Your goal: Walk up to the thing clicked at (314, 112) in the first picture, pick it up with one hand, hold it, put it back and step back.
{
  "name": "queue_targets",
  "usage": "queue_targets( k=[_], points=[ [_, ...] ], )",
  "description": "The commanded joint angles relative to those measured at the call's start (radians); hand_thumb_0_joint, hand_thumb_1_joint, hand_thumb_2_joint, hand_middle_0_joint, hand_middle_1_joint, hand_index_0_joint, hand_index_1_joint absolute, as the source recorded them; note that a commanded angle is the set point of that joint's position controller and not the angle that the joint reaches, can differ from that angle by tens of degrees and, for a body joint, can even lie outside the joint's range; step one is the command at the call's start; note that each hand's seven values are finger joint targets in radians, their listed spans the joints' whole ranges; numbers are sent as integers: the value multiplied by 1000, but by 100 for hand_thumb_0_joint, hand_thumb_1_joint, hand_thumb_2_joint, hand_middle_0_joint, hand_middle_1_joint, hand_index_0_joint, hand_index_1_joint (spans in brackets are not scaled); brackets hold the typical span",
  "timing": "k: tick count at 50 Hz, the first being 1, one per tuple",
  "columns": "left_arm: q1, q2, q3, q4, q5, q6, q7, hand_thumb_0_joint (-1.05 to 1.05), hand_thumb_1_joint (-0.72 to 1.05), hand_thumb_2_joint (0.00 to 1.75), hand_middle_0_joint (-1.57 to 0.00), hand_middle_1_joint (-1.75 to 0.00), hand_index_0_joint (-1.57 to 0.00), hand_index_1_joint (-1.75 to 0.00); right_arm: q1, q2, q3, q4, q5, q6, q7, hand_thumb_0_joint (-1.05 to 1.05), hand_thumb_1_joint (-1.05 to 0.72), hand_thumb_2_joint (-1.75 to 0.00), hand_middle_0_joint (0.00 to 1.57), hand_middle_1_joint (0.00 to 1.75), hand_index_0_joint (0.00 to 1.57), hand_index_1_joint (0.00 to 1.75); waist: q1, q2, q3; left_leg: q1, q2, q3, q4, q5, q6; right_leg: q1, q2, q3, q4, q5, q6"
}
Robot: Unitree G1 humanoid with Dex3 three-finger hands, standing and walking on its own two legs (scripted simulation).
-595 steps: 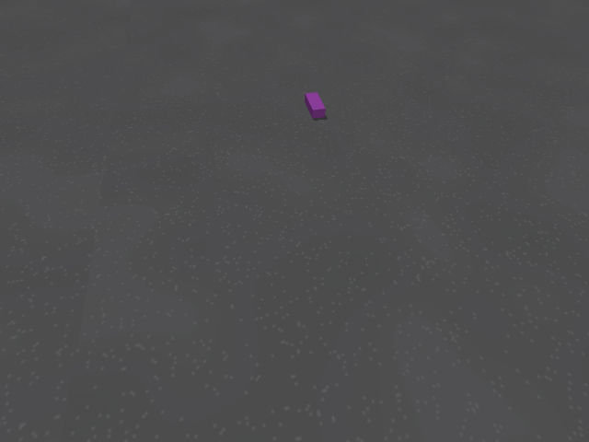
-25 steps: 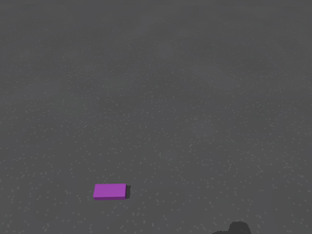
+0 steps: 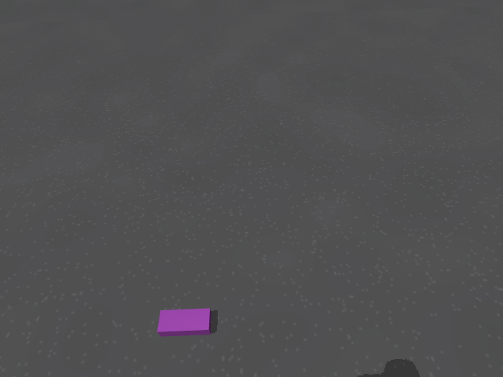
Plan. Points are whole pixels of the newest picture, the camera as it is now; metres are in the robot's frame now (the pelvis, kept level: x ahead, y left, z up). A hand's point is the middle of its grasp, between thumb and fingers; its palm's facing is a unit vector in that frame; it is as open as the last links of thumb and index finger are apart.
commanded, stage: walk up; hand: left
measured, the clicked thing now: (185, 322) +0.44 +0.28 -0.74
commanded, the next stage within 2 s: stand in 1.94 s
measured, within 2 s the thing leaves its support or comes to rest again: neither
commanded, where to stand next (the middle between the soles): +0.04 -0.02 m, yaw +0 degrees
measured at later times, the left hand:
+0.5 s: hand out of the picture +0.12 +0.27 -0.18, palm faces -0.15 -0.93 -0.32, open 7.4 cm
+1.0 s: hand out of the picture +0.11 +0.29 -0.15, palm faces -0.11 -0.90 -0.42, open 7.4 cm
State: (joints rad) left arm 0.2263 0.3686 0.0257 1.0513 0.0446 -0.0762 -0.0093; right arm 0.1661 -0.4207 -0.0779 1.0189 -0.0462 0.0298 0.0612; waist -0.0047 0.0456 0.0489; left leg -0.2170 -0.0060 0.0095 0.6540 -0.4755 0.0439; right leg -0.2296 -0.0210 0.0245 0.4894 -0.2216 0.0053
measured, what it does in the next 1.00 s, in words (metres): steps on the spot: left foot, then right foot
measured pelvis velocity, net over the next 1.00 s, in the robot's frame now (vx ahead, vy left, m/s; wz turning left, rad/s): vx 0.02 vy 0.02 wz -0.06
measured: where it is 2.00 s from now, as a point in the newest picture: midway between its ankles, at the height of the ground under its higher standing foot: outside the picture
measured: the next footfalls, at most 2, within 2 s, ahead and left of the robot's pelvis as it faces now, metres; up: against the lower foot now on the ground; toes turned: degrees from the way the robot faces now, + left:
left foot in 0.10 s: +0.09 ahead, +0.15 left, +0.00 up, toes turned +1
right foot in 0.56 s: +0.03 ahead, -0.15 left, +0.00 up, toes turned -5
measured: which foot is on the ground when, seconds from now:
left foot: up 0.00-0.08, down 0.10-0.58, up 0.60-0.84, down 0.86-1.00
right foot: down 0.00-0.14, up 0.16-0.54, down 0.56-0.90, up 0.92-1.00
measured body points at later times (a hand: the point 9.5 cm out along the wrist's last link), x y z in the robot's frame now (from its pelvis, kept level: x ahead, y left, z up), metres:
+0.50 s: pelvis +0.00 +0.01 -0.02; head +0.07 +0.04 +0.43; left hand +0.13 +0.32 -0.16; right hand +0.07 -0.34 -0.10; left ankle +0.05 +0.15 -0.74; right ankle +0.00 -0.15 -0.70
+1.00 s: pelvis +0.02 +0.02 -0.01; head +0.03 +0.01 +0.44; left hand +0.11 +0.34 -0.12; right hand +0.02 -0.31 -0.13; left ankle +0.00 +0.11 -0.74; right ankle +0.00 -0.13 -0.70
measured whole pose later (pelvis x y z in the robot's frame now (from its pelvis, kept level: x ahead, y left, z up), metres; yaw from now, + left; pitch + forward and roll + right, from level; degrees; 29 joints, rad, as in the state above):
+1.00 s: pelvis +0.02 +0.02 -0.01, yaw -4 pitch -2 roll +0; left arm 0.25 0.41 0.04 0.94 0.02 -0.02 0.01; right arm 0.31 -0.39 -0.07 0.90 -0.05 -0.02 0.05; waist -0.04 0.01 0.06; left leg -0.22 -0.04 0.03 0.63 -0.38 0.06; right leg -0.38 -0.03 0.03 0.90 -0.54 -0.03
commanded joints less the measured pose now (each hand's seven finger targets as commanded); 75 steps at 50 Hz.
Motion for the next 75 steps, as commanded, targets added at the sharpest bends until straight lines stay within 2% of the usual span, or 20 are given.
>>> queue_targets(
  k=[1,4,6,8,11,18,27,29,30,34,39,43,46,47,53,56,61,64,71,75],
  points=[
    [55,334,86,-83,-2,-15,32,0,90,90,-20,-30,-20,-30,-82,-162,-39,-145,2,-50,2,0,-90,-90,20,30,20,30,44,-191,-49,-300,83,-98,70,-61,4,250,-324,403,-213,-42,-253],
    [-166,227,41,-141,-27,22,16,0,90,90,-20,-30,-20,-30,87,-129,-36,-36,32,-78,-23,0,-90,-90,20,30,20,30,-76,-193,-78,140,16,4,-277,268,-24,-72,-130,94,-26,141,-122],
    [-163,179,34,-180,-48,53,20,0,90,90,-20,-30,-20,-30,114,-280,-70,-40,28,-84,-62,0,-90,-90,20,30,20,30,-76,6,-62,212,241,-287,-329,646,27,-251,51,26,260,88,-8],
    [-86,260,68,-170,-32,113,29,0,90,90,-20,-30,-20,-30,81,-341,-78,-63,38,-77,-94,0,-90,-90,20,30,20,30,-40,-23,-62,80,430,-393,-290,746,202,-203,26,133,513,-374,-10],
    [-40,225,69,-166,-34,138,21,0,90,90,-20,-30,-20,-30,53,-281,-64,-84,38,-83,-122,0,-90,-90,20,30,20,30,-1,-4,-47,151,342,-238,-195,1017,147,-294,35,185,661,-321,-27],
    [-7,242,87,-218,-25,167,-13,0,90,90,-20,-30,-20,-30,71,-274,-67,-138,36,-90,-146,0,-90,-90,20,30,20,30,0,112,-64,118,318,-159,-179,787,166,-334,47,189,716,-186,7],
    [79,230,97,-127,-26,90,-2,0,90,90,-20,-30,-20,-30,-38,-239,-33,-215,28,-45,-83,0,-90,-90,20,30,20,30,52,107,-96,-160,207,-22,99,380,107,121,51,-50,16,-72,-12],
    [14,344,125,-179,3,67,7,0,90,90,-20,-30,-20,-30,33,-106,12,-235,43,-41,-84,0,-90,-90,20,30,20,30,29,-316,-72,-403,22,28,359,-124,-7,154,-252,466,-117,89,-127],
    [-43,395,125,-214,3,71,10,0,90,90,-20,-30,-20,-30,-40,-173,-10,-238,47,-40,-108,0,-90,-90,20,30,20,30,61,-253,-74,-308,20,-99,405,-208,-24,1,-349,548,-114,135,-285],
    [-142,263,92,-222,-14,66,17,0,90,90,-20,-30,-20,-30,59,-188,-12,-140,65,-51,-94,0,-90,-90,20,30,20,30,-12,-227,-35,-215,38,-47,323,-23,-33,-28,-187,241,-37,113,-190],
    [-4,327,115,-198,-15,36,17,0,90,90,-20,-30,-20,-30,30,-195,-15,-162,16,-51,-56,0,-90,-90,20,30,20,30,54,-232,-47,-275,29,-16,112,-69,-24,107,-249,357,-71,-157,-232],
    [-3,332,106,-210,-30,28,25,0,90,90,-20,-30,-20,-30,99,-188,-38,-171,-6,-64,-32,0,-90,-90,20,30,20,30,-8,-167,-66,-106,26,-25,-136,72,19,30,-267,295,38,-70,-207],
    [-125,240,72,-252,-40,27,38,0,90,90,-20,-30,-20,-30,210,-327,-86,-165,-12,-71,-24,0,-90,-90,20,30,20,30,-102,153,21,184,320,-605,-426,-112,179,-498,50,-40,456,-379,-37],
    [-121,286,78,-248,-28,18,45,0,90,90,-20,-30,-20,-30,214,-327,-89,-171,-3,-69,-22,0,-90,-90,20,30,20,30,-96,86,74,123,360,-627,-405,-58,247,-482,5,27,494,-394,-40],
    [-83,199,57,-221,-36,23,19,0,90,90,-20,-30,-20,-30,171,-208,-37,-177,41,-99,-67,0,-90,-90,20,30,20,30,-28,45,19,154,241,-251,-227,900,107,-293,-33,-9,337,-157,-33],
    [-77,175,53,-214,-47,45,25,0,90,90,-20,-30,-20,-30,101,-187,-20,-195,52,-76,-87,0,-90,-90,20,30,20,30,-8,80,-1,40,175,-126,-141,998,84,-121,-3,-58,221,-29,-47],
    [-93,245,75,-216,-39,79,30,0,90,90,-20,-30,-20,-30,79,-178,-15,-210,76,-26,-97,0,-90,-90,20,30,20,30,12,-30,-50,-110,87,-116,-7,661,23,72,-44,2,78,387,-86],
    [-138,307,82,-255,-46,90,30,0,90,90,-20,-30,-20,-30,161,-158,-17,-189,74,-7,-111,0,-90,-90,20,30,20,30,5,-291,-164,-109,-72,-27,371,-67,-24,70,-384,346,-32,752,-315],
    [-220,232,78,-311,13,125,39,0,90,90,-20,-30,-20,-30,188,-156,-13,-166,70,-12,-106,0,-90,-90,20,30,20,30,9,-233,-239,-159,-49,-5,343,-72,-54,85,-207,141,37,457,-248],
    [-221,236,92,-333,19,161,0,0,90,90,-20,-30,-20,-30,278,-167,-24,-91,34,-52,-119,0,-90,-90,20,30,20,30,-13,-207,-187,-29,-35,68,-206,122,-40,-6,-150,119,79,-228,-182]
  ],
)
